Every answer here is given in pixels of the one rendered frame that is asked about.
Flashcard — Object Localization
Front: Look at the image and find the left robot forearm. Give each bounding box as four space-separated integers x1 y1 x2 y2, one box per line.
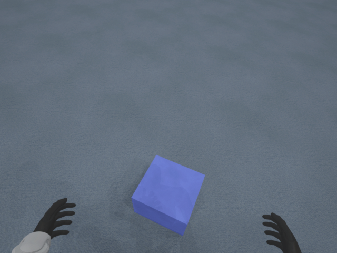
12 231 51 253

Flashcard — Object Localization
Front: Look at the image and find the right robot hand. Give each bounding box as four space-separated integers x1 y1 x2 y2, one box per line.
262 213 301 253

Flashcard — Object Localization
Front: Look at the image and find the left robot hand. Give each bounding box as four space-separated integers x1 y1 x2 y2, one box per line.
33 198 76 239

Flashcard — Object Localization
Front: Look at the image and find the carton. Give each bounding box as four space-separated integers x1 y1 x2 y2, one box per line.
131 155 205 236

